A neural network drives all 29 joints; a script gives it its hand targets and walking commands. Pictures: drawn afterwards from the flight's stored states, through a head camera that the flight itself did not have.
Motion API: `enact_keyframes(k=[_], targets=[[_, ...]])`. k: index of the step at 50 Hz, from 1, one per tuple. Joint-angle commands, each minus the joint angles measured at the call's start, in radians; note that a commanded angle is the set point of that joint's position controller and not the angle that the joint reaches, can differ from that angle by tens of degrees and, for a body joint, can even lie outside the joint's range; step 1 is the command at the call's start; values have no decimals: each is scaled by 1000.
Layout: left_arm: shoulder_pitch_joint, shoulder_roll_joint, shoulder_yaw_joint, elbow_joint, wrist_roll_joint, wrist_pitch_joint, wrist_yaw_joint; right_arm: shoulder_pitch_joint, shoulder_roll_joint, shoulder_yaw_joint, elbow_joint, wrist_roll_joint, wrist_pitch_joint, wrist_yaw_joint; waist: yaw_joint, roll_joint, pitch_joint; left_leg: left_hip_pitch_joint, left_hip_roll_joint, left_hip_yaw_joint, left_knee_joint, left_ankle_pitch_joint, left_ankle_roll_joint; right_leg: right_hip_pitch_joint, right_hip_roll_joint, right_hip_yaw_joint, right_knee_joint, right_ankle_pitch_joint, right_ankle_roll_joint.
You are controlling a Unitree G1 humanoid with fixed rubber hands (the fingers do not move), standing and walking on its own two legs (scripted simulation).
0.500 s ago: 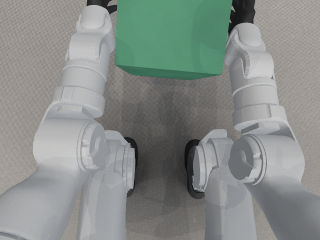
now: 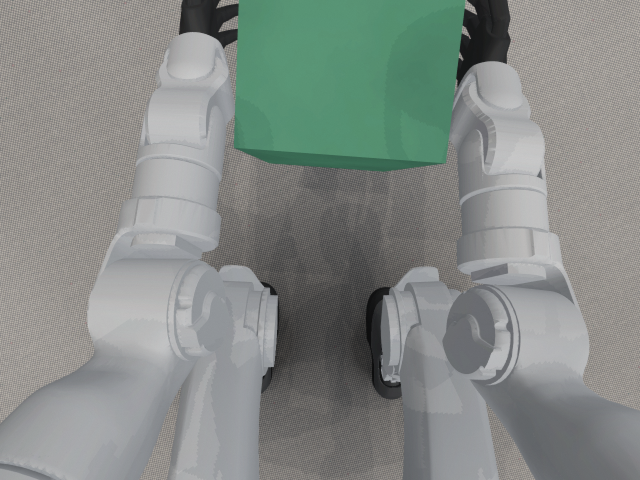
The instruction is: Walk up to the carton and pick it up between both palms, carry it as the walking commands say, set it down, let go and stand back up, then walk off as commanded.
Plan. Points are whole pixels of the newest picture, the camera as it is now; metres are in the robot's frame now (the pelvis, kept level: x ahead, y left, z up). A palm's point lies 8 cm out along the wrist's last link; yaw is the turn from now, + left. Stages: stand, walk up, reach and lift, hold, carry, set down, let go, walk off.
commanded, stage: reach and lift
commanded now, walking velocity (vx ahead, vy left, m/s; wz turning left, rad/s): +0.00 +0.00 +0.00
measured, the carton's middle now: (339, 62) +0.55 +0.00 -0.18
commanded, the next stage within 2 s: none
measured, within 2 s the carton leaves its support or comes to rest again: neither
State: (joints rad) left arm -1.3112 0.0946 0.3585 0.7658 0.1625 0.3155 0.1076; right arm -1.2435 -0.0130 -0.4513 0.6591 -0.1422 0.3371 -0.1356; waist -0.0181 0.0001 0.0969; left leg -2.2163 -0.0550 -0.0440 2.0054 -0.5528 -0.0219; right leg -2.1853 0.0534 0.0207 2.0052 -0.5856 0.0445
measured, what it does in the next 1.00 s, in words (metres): rises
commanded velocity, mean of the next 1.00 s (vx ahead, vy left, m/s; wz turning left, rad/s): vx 0.00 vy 0.00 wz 0.00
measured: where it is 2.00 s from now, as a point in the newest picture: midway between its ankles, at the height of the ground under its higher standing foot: (322, 358)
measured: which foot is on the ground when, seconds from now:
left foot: down 0.00-1.00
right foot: down 0.00-1.00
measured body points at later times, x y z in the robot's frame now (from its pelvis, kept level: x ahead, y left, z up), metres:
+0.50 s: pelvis -0.01 +0.00 +0.05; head +0.30 +0.02 +0.38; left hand +0.53 +0.13 -0.04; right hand +0.52 -0.13 -0.04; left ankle +0.10 +0.12 -0.39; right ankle +0.10 -0.13 -0.39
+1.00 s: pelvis +0.00 +0.00 +0.10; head +0.26 +0.01 +0.47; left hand +0.51 +0.13 +0.03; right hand +0.49 -0.14 +0.03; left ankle +0.10 +0.12 -0.39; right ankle +0.10 -0.13 -0.39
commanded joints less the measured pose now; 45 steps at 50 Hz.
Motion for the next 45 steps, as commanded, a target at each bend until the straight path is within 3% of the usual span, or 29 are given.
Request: enact_keyframes(k=[1, 18, 45], targets=[[-567, -1056, -479, -18, -134, -4, -261, -741, 960, 542, -67, 144, -33, 267, -16, 43, -1343, 762, -121, 106, -164, 418, 6, 629, 127, -114, -173, 411, -6], [-508, -1101, -381, 51, -59, 24, -264, -654, 1001, 449, 10, 64, 0, 295, -27, 60, -1247, 795, -131, 95, -304, 306, 5, 594, 129, -113, -302, 303, -10], [-390, -1196, -379, 43, -38, 50, -275, -532, 1114, 468, 8, 43, 32, 302, -24, 43, -1239, 927, -141, 90, -472, 288, 4, 779, 137, -95, -482, 300, -3]])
